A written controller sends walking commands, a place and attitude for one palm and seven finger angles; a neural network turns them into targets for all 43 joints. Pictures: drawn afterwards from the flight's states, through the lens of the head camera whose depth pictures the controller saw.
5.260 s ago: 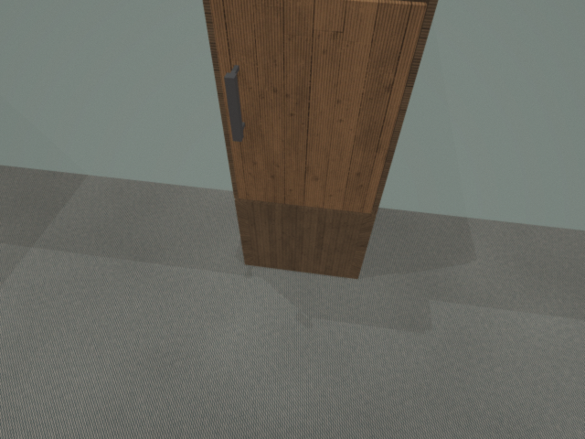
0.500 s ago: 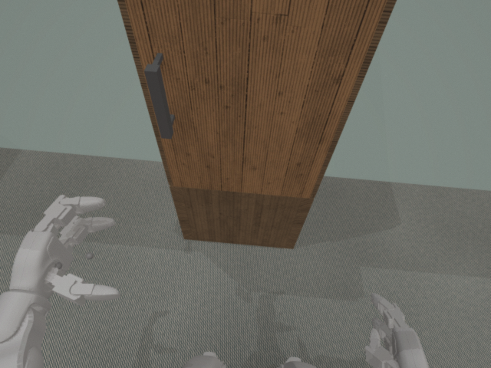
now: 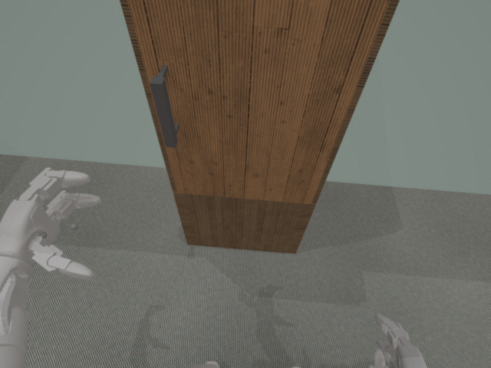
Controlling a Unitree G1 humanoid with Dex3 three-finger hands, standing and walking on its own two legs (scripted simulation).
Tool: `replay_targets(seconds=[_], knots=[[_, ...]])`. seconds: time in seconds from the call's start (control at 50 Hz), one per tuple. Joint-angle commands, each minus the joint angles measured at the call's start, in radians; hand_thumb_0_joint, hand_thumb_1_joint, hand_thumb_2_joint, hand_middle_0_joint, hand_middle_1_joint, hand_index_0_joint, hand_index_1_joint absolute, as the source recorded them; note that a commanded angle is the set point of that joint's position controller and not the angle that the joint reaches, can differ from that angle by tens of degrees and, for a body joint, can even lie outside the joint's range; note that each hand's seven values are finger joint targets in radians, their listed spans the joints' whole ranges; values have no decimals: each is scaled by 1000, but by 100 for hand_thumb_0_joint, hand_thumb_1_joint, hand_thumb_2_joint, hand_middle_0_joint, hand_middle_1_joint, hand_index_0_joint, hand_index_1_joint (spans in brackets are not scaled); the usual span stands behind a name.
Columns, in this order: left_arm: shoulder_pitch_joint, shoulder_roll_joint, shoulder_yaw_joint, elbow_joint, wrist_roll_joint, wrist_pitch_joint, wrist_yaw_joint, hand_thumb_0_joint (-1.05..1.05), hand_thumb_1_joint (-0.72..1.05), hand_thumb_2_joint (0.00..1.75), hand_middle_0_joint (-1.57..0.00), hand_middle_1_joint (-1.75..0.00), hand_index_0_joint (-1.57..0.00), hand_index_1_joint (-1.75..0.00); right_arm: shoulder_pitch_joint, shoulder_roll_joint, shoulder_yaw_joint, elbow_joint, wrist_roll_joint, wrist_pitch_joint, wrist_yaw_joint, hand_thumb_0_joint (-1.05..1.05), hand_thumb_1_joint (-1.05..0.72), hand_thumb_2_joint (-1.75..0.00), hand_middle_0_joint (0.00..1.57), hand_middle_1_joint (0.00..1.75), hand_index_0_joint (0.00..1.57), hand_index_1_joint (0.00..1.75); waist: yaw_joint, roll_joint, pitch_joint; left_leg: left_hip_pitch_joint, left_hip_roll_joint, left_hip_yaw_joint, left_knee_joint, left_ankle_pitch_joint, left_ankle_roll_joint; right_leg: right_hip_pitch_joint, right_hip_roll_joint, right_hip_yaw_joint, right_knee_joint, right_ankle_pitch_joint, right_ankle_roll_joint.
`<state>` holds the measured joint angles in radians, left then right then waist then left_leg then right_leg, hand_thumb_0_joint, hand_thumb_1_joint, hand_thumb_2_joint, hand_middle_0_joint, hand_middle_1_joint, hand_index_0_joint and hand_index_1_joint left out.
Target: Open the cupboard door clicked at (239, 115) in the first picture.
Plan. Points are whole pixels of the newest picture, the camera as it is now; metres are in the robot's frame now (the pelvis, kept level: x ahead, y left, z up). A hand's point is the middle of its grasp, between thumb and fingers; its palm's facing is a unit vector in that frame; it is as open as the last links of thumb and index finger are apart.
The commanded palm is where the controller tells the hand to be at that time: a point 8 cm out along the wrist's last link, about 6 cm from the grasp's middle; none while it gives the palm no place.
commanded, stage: raise the hand with hooked fingers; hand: left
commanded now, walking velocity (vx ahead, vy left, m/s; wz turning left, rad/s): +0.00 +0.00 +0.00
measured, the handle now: (167, 108) +0.60 +0.21 +0.05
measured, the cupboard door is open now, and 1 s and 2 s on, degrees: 0 0 0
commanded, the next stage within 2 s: move the hooked fingers beside the handle in 0.38 s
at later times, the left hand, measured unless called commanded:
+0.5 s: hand (94, 235) +0.29 +0.25 +0.07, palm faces +0.02 -1.00 -0.03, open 14.0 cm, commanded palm +0.26 +0.30 +0.07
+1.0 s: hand (106, 191) +0.36 +0.26 +0.07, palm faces +0.02 -1.00 -0.02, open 14.0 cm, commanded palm +0.34 +0.30 +0.07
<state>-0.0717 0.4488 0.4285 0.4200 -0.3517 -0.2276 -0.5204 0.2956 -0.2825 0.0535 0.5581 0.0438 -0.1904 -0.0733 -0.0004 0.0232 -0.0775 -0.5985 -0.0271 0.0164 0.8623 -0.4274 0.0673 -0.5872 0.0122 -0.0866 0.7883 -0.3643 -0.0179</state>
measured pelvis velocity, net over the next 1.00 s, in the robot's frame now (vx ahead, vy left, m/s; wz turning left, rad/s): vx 0.00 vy -0.03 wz -0.02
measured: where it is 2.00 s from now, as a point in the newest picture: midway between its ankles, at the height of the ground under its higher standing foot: outside the picture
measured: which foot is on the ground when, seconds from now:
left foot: down 0.00-1.00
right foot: down 0.00-1.00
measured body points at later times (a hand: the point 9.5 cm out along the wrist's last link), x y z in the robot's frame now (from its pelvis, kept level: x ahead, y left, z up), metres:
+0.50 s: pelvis +0.00 -0.02 +0.00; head +0.04 -0.02 +0.45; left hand +0.28 +0.30 +0.08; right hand +0.15 -0.27 -0.08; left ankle +0.00 +0.07 -0.70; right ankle +0.02 -0.12 -0.70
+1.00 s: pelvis +0.00 -0.03 +0.00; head +0.06 -0.02 +0.44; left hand +0.35 +0.31 +0.08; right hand +0.10 -0.29 -0.10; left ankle +0.00 +0.07 -0.70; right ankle +0.02 -0.12 -0.70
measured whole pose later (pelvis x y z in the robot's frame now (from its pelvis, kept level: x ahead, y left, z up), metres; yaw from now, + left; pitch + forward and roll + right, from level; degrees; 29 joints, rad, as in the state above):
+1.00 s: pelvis +0.00 -0.03 +0.00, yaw -1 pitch +12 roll -2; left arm -0.36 0.52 0.49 0.78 -0.29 -0.30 -0.53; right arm 0.33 -0.29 0.05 0.58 0.05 -0.12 -0.08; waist -0.05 0.01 -0.08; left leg -0.67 0.00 0.02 0.88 -0.43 0.04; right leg -0.67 0.04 -0.08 0.83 -0.37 -0.05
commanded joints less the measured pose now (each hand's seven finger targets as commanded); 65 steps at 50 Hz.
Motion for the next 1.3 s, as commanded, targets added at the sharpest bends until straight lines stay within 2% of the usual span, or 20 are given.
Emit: replay_targets(seconds=[0.0, 0.02, 0.1, 0.14, 0.22, 0.38, 0.46, 0.54, 0.6, 0.78, 0.82, 0.86, 0.92, 0.96, 1.02, 1.1, 1.16, 1.2, 1.26, 1.28], knots=[[-148, 225, 82, -185, -33, -59, -5, 0, -50, 30, -30, -120, -30, -120, -26, -152, -74, -150, 1, -53, -1, 0, -90, -90, 20, 30, 20, 30, 13, 53, -247, 164, 36, -98, -153, 370, -85, 97, 21, 24, -64, 194, -25], [-154, 240, 94, -180, -38, -62, -5, 0, -50, 30, -30, -120, -30, -120, -25, -155, -71, -152, -3, -51, 0, 0, -90, -90, 20, 30, 20, 30, 15, 35, -239, 137, 31, -92, -148, 354, -78, 116, 24, 28, -63, 201, -30], [-180, 245, 94, -213, -27, -84, 15, 0, -50, 30, -30, -120, -30, -120, -33, -149, -72, -154, 2, -49, -3, 0, -90, -90, 20, 30, 20, 30, 10, 87, -249, 140, 28, -82, -156, 292, -67, 111, 16, 40, -72, 162, -26], [-189, 254, 102, -216, -28, -88, 17, 0, -50, 30, -30, -120, -30, -120, -32, -147, -69, -154, -1, -46, -6, 0, -90, -90, 20, 30, 20, 30, 6, 63, -254, 121, 25, -75, -150, 277, -58, 133, 17, 49, -73, 168, -25], [-206, 255, 89, -229, -23, -99, 24, 0, -50, 30, -30, -120, -30, -120, -39, -144, -64, -152, 1, -50, -10, 0, -90, -90, 20, 30, 20, 30, 1, 89, -238, 109, 23, -69, -146, 245, -49, 138, 17, 61, -80, 150, -26], [-188, 224, 77, -162, -36, -82, 6, 0, -50, 30, -30, -120, -30, -120, -47, -139, -60, -144, 8, -50, -19, 0, -90, -90, 20, 30, 20, 30, -5, 18, -211, 48, 18, -52, -132, 211, -37, 166, 4, 91, -105, 146, -12], [-193, 233, 77, -190, -30, -90, 6, 0, -50, 30, -30, -120, -30, -120, -48, -134, -61, -144, 8, -53, -17, 0, -90, -90, 20, 30, 20, 30, -1, 69, -245, 71, 18, -47, -123, 241, -37, 180, 2, 96, -96, 180, -14], [-347, 264, 86, -116, -21, -96, 17, 0, -50, 30, -30, -120, -30, -120, -39, -141, -57, -118, 7, -45, -26, 0, -90, -90, 20, 30, 20, 30, -32, 14, -204, 31, 20, -48, -110, 196, -34, 144, 4, 108, -100, 136, -7], [-394, 267, 69, -69, -4, -107, 7, 0, -50, 30, -30, -120, -30, -120, -33, -141, -57, -108, 10, -42, -31, 0, -90, -90, 20, 30, 20, 30, -28, 74, -240, 46, 19, -47, -113, 202, -35, 146, -3, 108, -92, 141, -11], [-497, 337, 104, 95, 14, -105, -6, 0, -50, 30, -30, -120, -30, -120, 8, -152, -61, -96, 10, -7, -22, 0, -90, -90, 20, 30, 20, 30, -26, 31, -284, 13, 21, -41, -102, 243, -34, 169, -1, 112, -73, 213, -8], [-497, 377, 137, 99, 16, -115, -2, 0, -50, 30, -30, -120, -30, -120, 19, -158, -64, -102, 5, 3, -17, 0, -90, -90, 20, 30, 20, 30, -12, 46, -309, 16, 21, -42, -99, 276, -35, 187, 4, 109, -58, 246, -14], [-489, 373, 139, 113, 21, -123, -6, 0, -50, 30, -30, -120, -30, -120, 31, -154, -67, -105, 5, 11, -12, 0, -90, -90, 20, 30, 20, 30, -10, 61, -338, 23, 22, -35, -98, 302, -36, 198, 5, 108, -50, 282, -12], [-569, 377, 129, 168, 20, -133, -13, 0, -50, 30, -30, -120, -30, -120, 48, -161, -67, -93, 5, 27, -13, 0, -90, -90, 20, 30, 20, 30, -35, 24, -301, -9, 25, -34, -88, 280, -31, 171, 9, 112, -51, 271, -9], [-599, 393, 132, 184, 32, -145, -21, 0, -50, 30, -30, -120, -30, -120, 60, -165, -71, -90, 6, 36, -12, 0, -90, -90, 20, 30, 20, 30, -37, 67, -318, 9, 26, -35, -93, 288, -33, 154, 10, 106, -46, 269, -11], [-690, 368, 86, 215, 41, -157, -27, 0, -50, 30, -30, -120, -30, -120, 75, -168, -72, -80, 6, 48, -14, 0, -90, -90, 20, 30, 20, 30, -61, 77, -308, 27, 29, -44, -88, 273, -32, 96, 17, 97, -44, 232, -15], [-798, 417, 97, 318, 66, -167, -21, 0, -50, 30, -30, -120, -30, -120, 99, -179, -72, -53, 4, 67, -19, 0, -90, -90, 20, 30, 20, 30, -77, 61, -315, 9, 32, -55, -84, 236, -31, 61, 16, 93, -39, 183, -12], [-856, 478, 130, 349, 88, -184, -19, 0, -50, 30, -30, -120, -30, -120, 123, -183, -73, -44, -3, 83, -16, 0, -90, -90, 20, 30, 20, 30, -68, 104, -380, 37, 34, -61, -69, 296, -36, 63, 19, 90, -17, 221, -17], [-847, 460, 115, 360, 94, -192, -17, 0, -50, 30, -30, -120, -30, -120, 132, -180, -75, -45, -6, 93, -10, 0, -90, -90, 20, 30, 20, 30, -67, 133, -410, 81, 38, -66, -62, 361, -43, 45, 21, 82, -9, 252, -18], [-870, 493, 140, 441, 93, -184, -21, 0, -50, 30, -30, -120, -30, -120, 149, -189, -74, -42, -7, 116, -6, 0, -90, -90, 20, 30, 20, 30, -77, 68, -385, 37, 43, -64, -53, 352, -39, 36, 28, 80, -6, 254, -12], [-892, 503, 139, 450, 101, -184, -21, 0, -50, 30, -30, -120, -30, -120, 150, -191, -73, -45, -8, 123, -6, 0, -90, -90, 20, 30, 20, 30, -78, 83, -379, 23, 43, -64, -54, 344, -39, 33, 26, 78, -2, 250, -13]])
